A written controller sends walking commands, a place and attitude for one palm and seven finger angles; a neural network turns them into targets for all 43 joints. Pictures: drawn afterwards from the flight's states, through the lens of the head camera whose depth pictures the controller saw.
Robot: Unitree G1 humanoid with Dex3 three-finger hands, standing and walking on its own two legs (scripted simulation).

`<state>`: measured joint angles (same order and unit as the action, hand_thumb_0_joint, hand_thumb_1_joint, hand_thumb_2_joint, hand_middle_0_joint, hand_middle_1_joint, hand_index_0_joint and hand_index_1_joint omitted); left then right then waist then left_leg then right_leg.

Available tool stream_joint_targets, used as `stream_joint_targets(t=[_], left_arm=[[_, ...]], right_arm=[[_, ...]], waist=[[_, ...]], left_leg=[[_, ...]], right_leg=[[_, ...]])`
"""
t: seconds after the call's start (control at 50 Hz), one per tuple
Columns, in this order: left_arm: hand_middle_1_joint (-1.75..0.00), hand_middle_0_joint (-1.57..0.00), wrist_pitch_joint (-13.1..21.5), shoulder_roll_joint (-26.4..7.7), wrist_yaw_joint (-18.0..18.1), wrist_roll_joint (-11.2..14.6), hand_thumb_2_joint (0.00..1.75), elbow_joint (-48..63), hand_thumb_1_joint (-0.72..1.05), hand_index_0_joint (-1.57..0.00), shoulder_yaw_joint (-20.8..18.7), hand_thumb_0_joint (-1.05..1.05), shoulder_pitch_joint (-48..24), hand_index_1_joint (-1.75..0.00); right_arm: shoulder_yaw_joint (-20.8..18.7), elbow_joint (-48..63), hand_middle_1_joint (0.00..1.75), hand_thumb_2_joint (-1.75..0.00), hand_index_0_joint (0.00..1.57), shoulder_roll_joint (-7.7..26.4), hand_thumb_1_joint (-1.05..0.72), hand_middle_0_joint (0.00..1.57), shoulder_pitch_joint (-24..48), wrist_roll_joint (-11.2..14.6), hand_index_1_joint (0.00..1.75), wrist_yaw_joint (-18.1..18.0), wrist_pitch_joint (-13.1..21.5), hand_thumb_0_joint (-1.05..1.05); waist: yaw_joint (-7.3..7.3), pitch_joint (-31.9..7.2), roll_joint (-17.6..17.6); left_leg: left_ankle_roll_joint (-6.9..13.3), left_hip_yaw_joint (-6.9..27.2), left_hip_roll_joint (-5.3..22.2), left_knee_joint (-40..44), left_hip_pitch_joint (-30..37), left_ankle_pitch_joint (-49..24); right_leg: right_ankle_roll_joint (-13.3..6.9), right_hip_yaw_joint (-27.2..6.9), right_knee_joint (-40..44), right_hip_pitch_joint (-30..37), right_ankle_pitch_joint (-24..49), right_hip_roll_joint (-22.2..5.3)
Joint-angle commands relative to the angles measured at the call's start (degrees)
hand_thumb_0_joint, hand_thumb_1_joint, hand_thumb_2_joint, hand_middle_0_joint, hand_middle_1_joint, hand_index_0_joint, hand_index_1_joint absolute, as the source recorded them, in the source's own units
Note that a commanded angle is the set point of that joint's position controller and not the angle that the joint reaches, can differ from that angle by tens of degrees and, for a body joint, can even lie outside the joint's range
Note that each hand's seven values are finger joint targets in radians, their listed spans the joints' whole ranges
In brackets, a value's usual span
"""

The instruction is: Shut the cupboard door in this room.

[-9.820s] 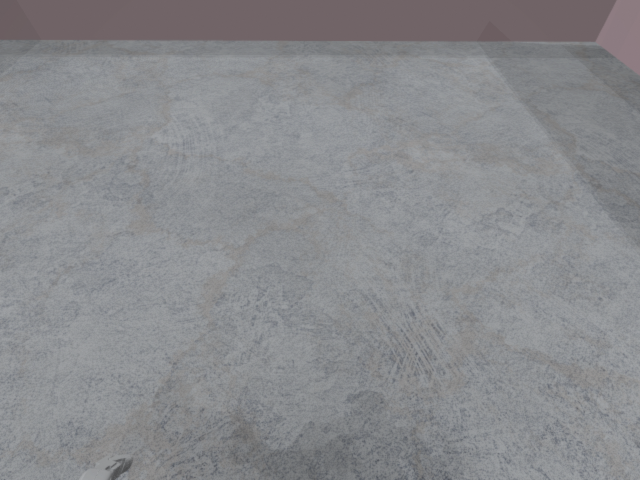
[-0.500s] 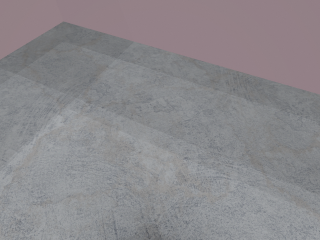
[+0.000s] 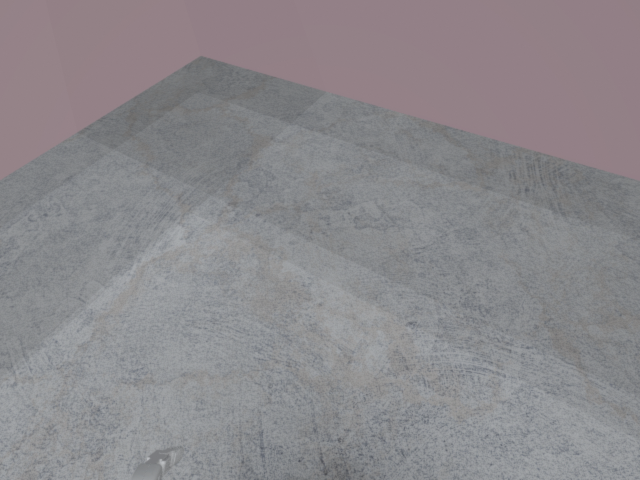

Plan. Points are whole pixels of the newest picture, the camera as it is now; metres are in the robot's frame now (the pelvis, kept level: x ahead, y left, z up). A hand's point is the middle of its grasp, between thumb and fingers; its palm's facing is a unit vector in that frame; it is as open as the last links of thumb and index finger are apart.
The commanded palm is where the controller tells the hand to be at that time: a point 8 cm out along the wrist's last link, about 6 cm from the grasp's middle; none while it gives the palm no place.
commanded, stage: turn or walk to find it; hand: left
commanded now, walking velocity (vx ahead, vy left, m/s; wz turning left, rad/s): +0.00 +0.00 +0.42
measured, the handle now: out of the picture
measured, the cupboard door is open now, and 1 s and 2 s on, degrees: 89 89 89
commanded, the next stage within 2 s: none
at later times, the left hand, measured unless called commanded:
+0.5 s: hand out of the picture -0.07 +0.20 -0.17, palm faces +0.31 -0.92 -0.24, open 7.3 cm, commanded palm none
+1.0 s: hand out of the picture -0.04 +0.23 -0.14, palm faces +0.41 -0.87 -0.27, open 7.3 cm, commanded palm none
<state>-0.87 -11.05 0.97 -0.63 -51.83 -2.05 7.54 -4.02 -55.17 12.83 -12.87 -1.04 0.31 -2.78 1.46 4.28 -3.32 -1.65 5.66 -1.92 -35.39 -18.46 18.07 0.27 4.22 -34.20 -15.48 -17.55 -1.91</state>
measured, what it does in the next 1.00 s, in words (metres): steps on the spot, turning left: left foot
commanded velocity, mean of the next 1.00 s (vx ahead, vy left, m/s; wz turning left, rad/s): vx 0.00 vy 0.00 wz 0.42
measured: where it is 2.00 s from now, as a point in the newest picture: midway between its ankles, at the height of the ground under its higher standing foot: outside the picture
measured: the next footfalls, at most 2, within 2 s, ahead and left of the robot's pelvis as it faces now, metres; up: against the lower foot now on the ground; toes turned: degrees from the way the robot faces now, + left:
left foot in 0.52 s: -0.04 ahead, +0.13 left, +0.00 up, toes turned +20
right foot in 1.04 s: +0.02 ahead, -0.10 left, +0.00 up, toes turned +23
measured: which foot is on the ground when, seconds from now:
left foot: up 0.00-0.50, down 0.52-1.00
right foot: down 0.00-0.52, up 0.54-1.00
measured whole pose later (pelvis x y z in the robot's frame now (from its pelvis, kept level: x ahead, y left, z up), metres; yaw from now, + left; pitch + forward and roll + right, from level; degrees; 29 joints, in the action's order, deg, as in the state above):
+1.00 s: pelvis -0.06 +0.00 +0.01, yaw +24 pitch +0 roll +0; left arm -2.5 -12.2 1.1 -0.2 -53.2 -2.7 7.2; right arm -3.4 -55.7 11.3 -13.1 -1.5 0.1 -2.1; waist 1.9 4.2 -1.3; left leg 1.0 3.3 -2.4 -27.7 -15.9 11.6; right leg 4.5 1.9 -42.1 -18.5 -23.7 -2.7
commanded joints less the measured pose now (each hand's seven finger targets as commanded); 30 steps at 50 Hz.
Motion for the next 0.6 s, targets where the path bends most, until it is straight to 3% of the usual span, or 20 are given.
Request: stream_joint_targets(t=[0.0, 0.02, 0.06, 0.1, 0.16, 0.22, 0.36, 0.4, 0.44, 0.46, 0.48, 0.5, 0.52, 0.54, 0.56, 0.58], left_arm=[[-0.3, -0.2, 1.26, -13.2, 1.33, -0.36, 0.9, 3.36, 0.9, -0.2, -3.45, 0.0, 5.16, -0.3], [-0.3, -0.2, 1.06, -11.95, 1.18, -0.25, 0.9, 4.17, 0.9, -0.2, -3.22, 0.0, 1.69, -0.3], [-0.3, -0.2, 1.26, -8.83, 1.03, -0.1, 0.9, 4.65, 0.9, -0.2, -2.16, 0.0, -1.09, -0.3], [-0.3, -0.2, 1.73, -8.09, 0.91, -0.08, 0.9, 4.13, 0.9, -0.2, -1.82, 0.0, 1.01, -0.3], [-0.3, -0.2, 1.9, -7.7, 1.07, -0.04, 0.9, 2.38, 0.9, -0.2, -1.86, 0.0, 5.58, -0.3], [-0.3, -0.2, 1.85, -8.53, 1.27, -0.41, 0.9, 1.46, 0.9, -0.2, -2.24, 0.0, 7.53, -0.3], [-0.3, -0.2, 1.3, -11.12, 1.08, -1.2, 0.9, -1.25, 0.9, -0.2, -3.0, 0.0, 10.68, -0.3], [-0.3, -0.2, 1.07, -12.13, 1.0, -1.29, 0.9, -1.55, 0.9, -0.2, -3.35, 0.0, 10.74, -0.3], [-0.3, -0.2, 0.83, -12.64, 0.87, -1.05, 0.9, -1.85, 0.9, -0.2, -3.51, 0.0, 8.86, -0.3], [-0.3, -0.2, 0.6, -12.06, 0.78, -0.73, 0.9, -1.9, 0.9, -0.2, -3.53, 0.0, 7.91, -0.3], [-0.3, -0.2, 0.18, -10.72, 0.65, -0.18, 0.9, -1.49, 0.9, -0.2, -3.28, 0.0, 8.02, -0.3], [-0.3, -0.2, -0.26, -7.08, 0.38, 0.25, 0.9, 0.24, 0.9, -0.2, -2.67, 0.0, 8.19, -0.3], [-0.3, -0.2, -0.95, -6.03, 0.51, -0.24, 0.9, 1.95, 0.9, -0.2, -1.65, 0.0, 4.24, -0.3], [-0.3, -0.2, -1.49, -7.11, 0.52, -0.42, 0.9, 1.6, 0.9, -0.2, -2.06, 0.0, 2.9, -0.3], [-0.3, -0.2, -1.92, -6.85, 0.43, -0.58, 0.9, 0.73, 0.9, -0.2, -2.33, 0.0, 2.87, -0.3], [-0.3, -0.2, -1.98, -7.79, 0.08, -0.59, 0.9, -0.03, 0.9, -0.2, -2.62, 0.0, 2.78, -0.3]], right_arm=[[-2.18, 5.13, 0.3, -0.9, 0.2, 6.47, -0.9, 0.2, 1.04, -0.3, 0.3, -0.26, -0.09, 0.0], [-2.5, 3.7, 0.3, -0.9, 0.2, 6.33, -0.9, 0.2, 0.18, -0.38, 0.3, 0.06, -0.57, 0.0], [-2.38, 1.55, 0.3, -0.9, 0.2, 5.65, -0.9, 0.2, -2.72, -0.46, 0.3, 0.65, -0.73, 0.0], [-1.99, 0.71, 0.3, -0.9, 0.2, 5.03, -0.9, 0.2, -4.23, -0.41, 0.3, 0.66, -0.75, 0.0], [-1.89, 0.68, 0.3, -0.9, 0.2, 5.31, -0.9, 0.2, -1.9, -0.26, 0.3, 0.6, -0.9, 0.0], [-1.5, 0.92, 0.3, -0.9, 0.2, 4.84, -0.9, 0.2, -0.18, -0.36, 0.3, 0.46, -0.97, 0.0], [-0.14, 2.27, 0.3, -0.9, 0.2, 3.12, -0.9, 0.2, 4.88, 0.45, 0.3, 0.32, 0.04, 0.0], [0.14, 2.5, 0.3, -0.9, 0.2, 2.85, -0.9, 0.2, 4.37, 0.7, 0.3, 0.19, 0.53, 0.0], [0.14, 1.86, 0.3, -0.9, 0.2, 3.18, -0.9, 0.2, 1.53, 0.73, 0.3, 0.05, 0.95, 0.0], [0.04, 1.54, 0.3, -0.9, 0.2, 3.74, -0.9, 0.2, -0.19, 0.66, 0.3, 0.12, 1.28, 0.0], [-0.5, 1.04, 0.3, -0.9, 0.2, 5.93, -0.9, 0.2, -2.19, 0.5, 0.3, 0.2, 1.82, 0.0], [-1.76, 1.37, 0.3, -0.9, 0.2, 11.6, -0.9, 0.2, -3.59, -0.02, 0.3, -0.08, 2.26, 0.0], [-2.3, 1.0, 0.3, -0.9, 0.2, 14.8, -0.9, 0.2, -5.38, -0.04, 0.3, -0.57, 1.66, 0.0], [-1.96, 0.87, 0.3, -0.9, 0.2, 13.69, -0.9, 0.2, -3.82, -0.22, 0.3, -0.84, 1.51, 0.0], [-1.51, 1.62, 0.3, -0.9, 0.2, 11.91, -0.9, 0.2, -0.48, -0.25, 0.3, -1.28, 1.72, 0.0], [-1.04, 2.51, 0.3, -0.9, 0.2, 10.81, -0.9, 0.2, 2.71, -0.27, 0.3, -1.51, 1.62, 0.0]], waist=[[-2.61, -4.2, 16.36], [-1.25, -1.2, 14.38], [0.73, -0.19, 11.67], [0.32, -1.72, 12.99], [-1.67, -2.02, 12.98], [-2.42, -2.41, 11.57], [-4.75, -4.73, 13.58], [-4.7, -5.97, 15.05], [-2.55, -7.13, 14.16], [-1.27, -7.59, 12.17], [0.18, -8.58, 5.23], [0.98, -7.67, -11.61], [2.41, -6.02, -13.48], [1.94, -4.6, -8.6], [0.71, -3.03, -11.16], [-0.23, -0.39, -8.65]], left_leg=[[0.41, 2.32, 0.9, -28.97, -13.2, 11.65], [0.2, 1.25, 1.32, -33.21, -13.04, 8.24], [-0.74, -0.95, 2.5, -36.04, -12.88, 2.32], [-1.85, -2.06, 2.27, -36.66, -13.78, -0.52], [-2.75, -2.46, 3.34, -35.08, -14.6, -0.82], [-3.12, -3.04, 4.49, -31.51, -14.51, 1.49], [-2.24, -7.96, 4.61, -12.71, -7.19, 9.34], [-1.45, -9.42, 4.18, -7.75, -4.07, 9.38], [-0.95, -10.91, 3.84, -0.18, 1.5, 3.74], [-0.51, -10.61, 3.98, 7.0, 6.48, -2.39], [0.53, -7.39, 6.3, 13.24, 13.64, -9.57], [5.82, 11.15, 19.83, 17.18, 19.18, -22.64], [11.22, 15.48, 25.77, 18.6, 14.83, -31.14], [12.23, 12.6, 24.91, 19.31, 10.46, -23.6], [10.92, 11.11, 21.42, 20.38, 7.49, -18.28], [10.29, 9.43, 19.4, 20.37, 6.0, -15.16]], right_leg=[[-8.2, -20.04, 21.35, 3.03, 3.12, -23.16], [-6.76, -17.47, 22.25, -0.29, -2.26, -20.21], [-4.67, -8.82, 20.09, -0.15, 3.53, -15.67], [-4.04, -4.34, 18.75, 4.11, 9.52, -13.94], [-4.77, -4.19, 18.54, 7.3, 12.28, -15.25], [-6.53, -4.88, 18.07, 9.17, 12.89, -17.43], [-8.86, -2.55, 13.67, 12.0, 24.69, -19.83], [-9.06, -1.8, 11.78, 11.77, 26.95, -20.44], [-7.08, 0.65, 8.65, 9.44, 25.03, -20.06], [-4.67, 2.8, 5.07, 6.55, 21.75, -18.5], [-1.56, 5.57, -1.64, 0.58, 15.36, -15.88], [3.05, 8.12, -13.3, -13.77, -7.29, -7.97], [3.79, 3.45, -21.87, -16.06, -19.74, -5.08], [3.03, -0.13, -26.06, -14.38, -17.28, -5.9], [3.29, -1.96, -27.68, -15.23, -13.57, -6.36], [3.53, -2.22, -29.61, -15.96, -10.13, -5.94]])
